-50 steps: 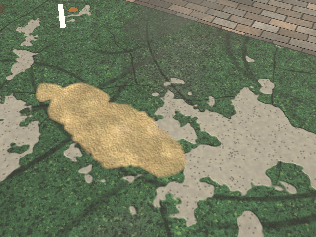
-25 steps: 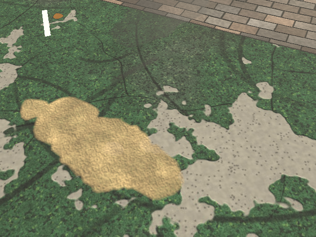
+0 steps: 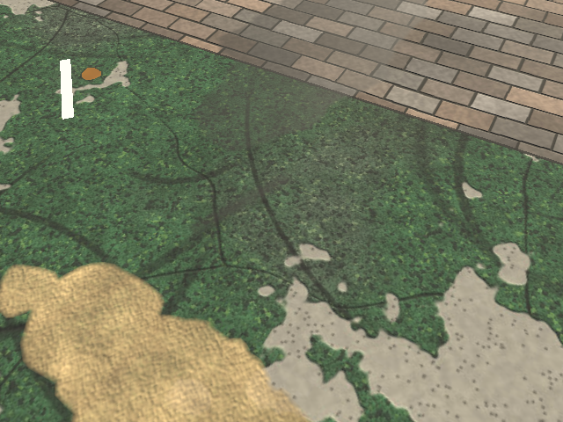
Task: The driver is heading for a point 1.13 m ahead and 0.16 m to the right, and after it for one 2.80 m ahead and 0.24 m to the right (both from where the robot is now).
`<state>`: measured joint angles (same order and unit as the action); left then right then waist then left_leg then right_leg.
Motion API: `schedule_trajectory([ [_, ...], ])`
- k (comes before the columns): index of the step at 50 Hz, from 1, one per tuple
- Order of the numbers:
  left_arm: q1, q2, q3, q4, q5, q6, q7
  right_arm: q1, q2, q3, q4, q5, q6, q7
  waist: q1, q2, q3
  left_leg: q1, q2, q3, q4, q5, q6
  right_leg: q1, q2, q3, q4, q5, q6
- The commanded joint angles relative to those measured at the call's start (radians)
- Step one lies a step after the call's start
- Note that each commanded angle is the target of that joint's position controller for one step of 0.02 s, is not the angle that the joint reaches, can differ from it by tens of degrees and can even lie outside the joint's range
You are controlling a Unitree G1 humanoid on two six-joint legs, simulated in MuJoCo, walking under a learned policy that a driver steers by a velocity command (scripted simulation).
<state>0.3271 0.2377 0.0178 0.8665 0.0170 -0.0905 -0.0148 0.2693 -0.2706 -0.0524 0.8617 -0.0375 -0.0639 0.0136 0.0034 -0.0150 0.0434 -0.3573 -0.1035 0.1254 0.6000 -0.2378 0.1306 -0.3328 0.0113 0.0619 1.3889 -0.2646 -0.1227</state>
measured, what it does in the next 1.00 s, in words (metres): walks ahead: right foot, then left foot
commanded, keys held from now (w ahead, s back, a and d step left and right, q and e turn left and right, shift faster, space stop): w+shift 0.72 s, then w+e+shift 0.28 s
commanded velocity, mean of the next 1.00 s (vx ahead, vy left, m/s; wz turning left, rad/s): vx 1.00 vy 0.00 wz -0.12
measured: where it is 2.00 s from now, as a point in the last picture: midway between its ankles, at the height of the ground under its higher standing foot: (379, 57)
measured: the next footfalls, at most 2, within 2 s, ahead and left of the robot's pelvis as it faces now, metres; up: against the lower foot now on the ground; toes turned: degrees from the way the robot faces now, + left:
right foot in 0.34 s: +0.54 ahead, -0.11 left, +0.00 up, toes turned -3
left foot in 0.80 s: +1.00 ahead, +0.07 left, +0.00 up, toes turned +3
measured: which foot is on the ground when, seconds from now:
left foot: down 0.00-0.36, up 0.38-0.78, down 0.80-1.00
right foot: up 0.00-0.32, down 0.34-0.80, up 0.82-1.00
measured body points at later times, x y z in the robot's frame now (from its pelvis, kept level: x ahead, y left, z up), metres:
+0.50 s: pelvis +0.48 -0.05 +0.01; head +0.50 -0.04 +0.46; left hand +0.52 +0.23 -0.12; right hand +0.56 -0.31 -0.11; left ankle +0.37 +0.09 -0.60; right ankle +0.50 -0.11 -0.72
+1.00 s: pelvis +0.97 +0.00 +0.02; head +0.98 +0.00 +0.47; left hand +1.09 +0.26 -0.11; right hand +0.95 -0.28 -0.11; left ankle +0.96 +0.07 -0.72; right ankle +0.93 -0.14 -0.61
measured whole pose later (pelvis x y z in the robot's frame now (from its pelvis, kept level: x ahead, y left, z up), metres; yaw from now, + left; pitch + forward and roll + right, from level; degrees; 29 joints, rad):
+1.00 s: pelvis +0.97 +0.00 +0.02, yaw -8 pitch +0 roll +2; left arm 0.25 0.28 0.05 0.87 0.01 -0.04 -0.03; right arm 0.35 -0.28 -0.05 0.94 -0.03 -0.11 0.01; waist -0.01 -0.04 0.03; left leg -0.15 -0.03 0.20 0.40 -0.25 0.07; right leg -0.57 -0.09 0.02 1.28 -0.20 -0.12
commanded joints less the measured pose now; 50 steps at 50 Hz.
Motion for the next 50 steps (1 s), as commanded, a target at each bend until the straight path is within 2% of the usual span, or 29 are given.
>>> schedule_trajectory([
  [1,0.027,0.04,-0.003,-0.084,0.027,0.019,-0.024,0.082,-0.029,-0.002,0.009,0.01,-0.043,-0.002,0.048,0.017,0.042,0.069,0.302,-0.484,-0.466,-0.267,0.116,-0.269,-0.115,0.051,-0.044,-0.006,0.015],
  [5,-0.217,0.056,-0.015,-0.178,0.027,0.027,-0.033,0.14,-0.06,-0.002,0.036,0.032,-0.073,0.01,0.023,0.021,0.145,0.029,0.223,-0.291,-0.588,-0.043,0.108,-0.402,-0.168,-0.05,-0.317,0.192,0.06],
  [7,-0.314,0.045,-0.025,-0.203,0.019,0.016,-0.042,0.168,-0.058,0.0,0.04,0.045,-0.082,0.015,-0.003,-0.006,0.144,0.033,0.171,-0.191,-0.593,0.172,0.072,-0.315,-0.146,-0.104,-0.537,0.365,0.061],
  [9,-0.382,0.024,-0.036,-0.218,0.005,0.009,-0.054,0.226,-0.084,-0.001,0.059,0.059,-0.093,0.009,-0.032,0.008,0.13,0.083,0.192,-0.161,-0.637,0.386,0.045,-0.199,-0.108,-0.156,-0.687,0.501,0.039],
  [12,-0.432,0.058,-0.029,-0.223,0.005,0.007,-0.043,0.272,-0.118,0.0,0.086,0.045,-0.085,-0.001,-0.052,0.038,0.098,0.359,0.222,-0.117,-0.579,0.751,0.018,-0.201,-0.047,-0.196,-0.824,0.489,0.009],
  [14,-0.39,0.093,-0.015,-0.215,0.015,0.006,-0.029,0.28,-0.16,-0.004,0.098,0.025,-0.068,-0.018,-0.015,0.109,0.014,0.51,0.259,-0.108,-0.413,1.134,0.0,-0.136,0.029,-0.218,-0.843,0.334,-0.011],
  [16,-0.09,0.165,0.02,-0.128,0.01,0.008,-0.003,0.241,-0.205,-0.015,0.104,-0.006,-0.036,-0.04,0.135,0.157,-0.153,0.522,0.292,-0.107,-0.031,1.266,-0.005,0.146,0.071,-0.176,-0.848,0.164,-0.045],
  [17,0.118,0.205,0.042,-0.061,0.016,0.011,0.014,0.187,-0.204,-0.017,0.092,-0.009,-0.028,-0.044,0.235,0.14,-0.231,0.382,0.264,-0.089,0.25,1.091,-0.005,0.373,0.015,-0.128,-0.866,0.115,-0.07],
  [18,0.275,0.289,0.067,-0.028,0.032,0.015,0.033,0.181,-0.1,0.003,0.058,-0.017,-0.036,-0.036,0.242,-0.024,-0.341,0.139,0.166,-0.092,0.642,0.449,0.013,0.604,-0.216,0.113,-0.791,-0.095,-0.083],
  [19,0.206,0.311,0.078,-0.029,0.049,0.014,0.017,0.333,0.005,0.027,0.025,0.07,-0.056,-0.008,0.087,-0.34,-0.478,-0.275,-0.005,-0.211,0.973,-0.239,-0.029,0.862,-0.436,0.753,-1.017,-0.289,-0.246],
  [20,0.109,0.225,0.078,-0.039,0.029,0.013,0.002,0.186,-0.09,0.017,0.011,0.054,-0.06,-0.022,0.11,-0.102,-0.333,-0.393,0.09,-0.243,0.942,-0.121,0.006,0.757,-0.359,0.676,-1.098,-0.304,-0.197],
  [21,0.059,0.171,0.065,-0.026,0.02,0.002,-0.003,0.069,-0.099,0.014,-0.017,0.051,-0.063,-0.018,0.097,-0.018,-0.187,-0.397,0.124,-0.226,0.87,-0.032,0.006,0.585,-0.326,0.497,-1.116,-0.171,-0.172],
  [22,0.036,0.123,0.056,-0.007,0.028,-0.006,-0.008,0.04,-0.075,0.021,-0.026,0.039,-0.061,-0.013,0.055,0.069,-0.105,-0.356,0.154,-0.224,0.808,-0.014,0.003,0.435,-0.29,0.394,-1.144,-0.063,-0.15],
  [24,0.041,0.069,0.035,0.031,0.02,-0.018,0.002,0.048,-0.027,0.034,-0.037,0.003,-0.028,0.011,-0.02,0.037,-0.041,-0.271,0.194,-0.23,0.725,-0.017,-0.019,0.234,-0.223,0.262,-1.199,-0.044,-0.106],
  [25,0.054,0.059,0.031,0.048,0.007,-0.026,0.004,0.037,-0.007,0.039,-0.044,-0.003,-0.015,0.022,-0.036,0.016,-0.007,-0.28,0.209,-0.22,0.694,-0.02,-0.03,0.191,-0.197,0.218,-1.235,-0.045,-0.092],
  [27,0.078,0.086,0.034,0.065,-0.008,-0.042,0.0,-0.064,-0.01,0.047,-0.093,-0.012,-0.004,0.035,-0.041,-0.009,0.072,-0.357,0.243,-0.177,0.595,0.022,-0.056,0.13,-0.183,0.149,-1.303,0.032,-0.098],
  [30,0.101,0.099,0.033,0.068,-0.014,-0.055,-0.01,-0.244,-0.018,0.062,-0.166,-0.006,-0.014,0.044,-0.018,0.002,0.128,-0.322,0.24,-0.092,0.288,0.244,-0.068,0.076,-0.104,0.0,-1.353,0.287,-0.077],
  [33,0.166,0.146,0.039,0.089,-0.032,-0.069,-0.006,-0.342,-0.009,0.075,-0.189,0.016,-0.022,0.055,0.016,0.0,0.129,-0.146,0.185,-0.021,0.05,0.449,-0.039,0.116,-0.131,-0.045,-1.442,0.503,-0.053],
  [35,0.189,0.167,0.039,0.106,-0.027,-0.063,-0.001,-0.359,-0.039,0.068,-0.192,0.015,-0.022,0.046,0.018,-0.012,0.108,-0.151,0.147,-0.001,-0.028,0.446,-0.013,0.3,-0.15,-0.082,-1.401,0.739,-0.037],
  [37,0.195,0.205,0.044,0.112,-0.009,-0.047,0.01,-0.296,-0.087,0.049,-0.178,0.004,-0.024,0.029,-0.023,-0.064,0.014,-0.056,0.074,0.01,-0.034,0.31,0.007,0.437,-0.178,-0.086,-1.223,1.109,-0.016],
  [39,0.158,0.248,0.053,0.114,0.014,-0.014,0.03,0.029,-0.153,0.012,-0.087,0.004,-0.024,-0.003,-0.186,-0.092,-0.159,0.28,0.043,-0.04,-0.048,0.15,0.027,0.396,-0.189,-0.067,-0.791,1.169,-0.006],
  [40,0.132,0.215,0.047,0.096,0.023,-0.01,0.032,0.216,-0.209,-0.013,-0.038,-0.009,-0.021,-0.023,-0.259,-0.069,-0.252,0.519,0.156,-0.148,-0.015,0.015,0.039,0.215,-0.15,-0.064,-0.491,0.91,-0.01],
  [41,0.279,0.012,0.007,0.058,-0.006,-0.014,0.015,0.255,-0.305,-0.041,-0.038,-0.052,-0.029,-0.03,-0.121,0.235,-0.411,0.827,0.506,-0.614,-0.05,-0.21,0.118,-0.149,-0.004,-0.056,-0.043,-0.034,0.003],
  [42,0.274,0.085,0.018,0.058,-0.051,-0.023,0.019,0.234,-0.249,-0.041,-0.043,-0.026,-0.022,-0.011,-0.128,0.223,-0.517,0.856,0.564,-0.969,-0.288,-0.417,0.151,-0.305,0.043,0.036,0.124,-0.17,-0.011],
  [43,0.11,0.133,0.03,0.025,-0.043,-0.019,0.028,0.114,-0.182,-0.033,-0.043,-0.018,-0.03,-0.007,-0.104,0.104,-0.275,0.667,0.498,-0.764,-0.335,-0.409,0.099,-0.388,-0.039,0.027,0.09,-0.026,-0.02],
  [44,0.044,0.128,0.029,0.013,-0.033,-0.017,0.02,0.057,-0.118,-0.021,-0.038,-0.014,-0.041,-0.002,-0.087,0.023,-0.16,0.5,0.469,-0.613,-0.355,-0.261,0.072,-0.366,-0.074,0.022,0.02,0.041,-0.02],
  [45,0.029,0.104,0.028,0.016,-0.026,-0.005,0.011,0.042,-0.092,-0.016,-0.021,-0.017,-0.048,-0.001,-0.055,0.008,-0.089,0.381,0.432,-0.489,-0.38,-0.126,0.045,-0.327,-0.104,0.024,-0.016,0.055,-0.018],
  [47,0.042,0.054,0.025,0.003,0.001,0.035,-0.012,0.064,-0.03,0.002,0.021,0.001,-0.061,-0.003,0.005,0.054,-0.038,0.238,0.386,-0.316,-0.422,-0.044,-0.004,-0.263,-0.139,0.021,-0.053,0.058,-0.003],
  [50,-0.077,0.021,0.019,-0.063,0.007,0.07,-0.032,0.082,-0.029,0.001,0.053,0.03,-0.08,0.002,0.025,0.073,0.04,0.195,0.351,-0.115,-0.474,0.125,-0.057,-0.362,-0.171,-0.021,-0.107,0.122,0.016],
])
Velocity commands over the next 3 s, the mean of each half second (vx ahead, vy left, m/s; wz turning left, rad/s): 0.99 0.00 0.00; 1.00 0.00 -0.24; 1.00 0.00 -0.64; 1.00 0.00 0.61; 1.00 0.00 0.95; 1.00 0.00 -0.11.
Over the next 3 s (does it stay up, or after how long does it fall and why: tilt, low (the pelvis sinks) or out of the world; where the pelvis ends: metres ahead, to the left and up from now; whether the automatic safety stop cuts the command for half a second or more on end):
stays up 2.77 -0.12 -0.01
